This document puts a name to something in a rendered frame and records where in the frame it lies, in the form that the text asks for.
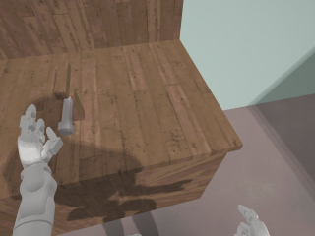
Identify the tap lever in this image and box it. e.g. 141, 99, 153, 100
57, 96, 74, 137

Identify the right robot hand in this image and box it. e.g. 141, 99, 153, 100
233, 205, 270, 236

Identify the robot left forearm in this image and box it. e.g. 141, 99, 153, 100
12, 163, 57, 236

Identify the counter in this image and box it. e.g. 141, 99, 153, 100
0, 0, 243, 236

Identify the left robot hand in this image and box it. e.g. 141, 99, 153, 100
17, 104, 63, 169

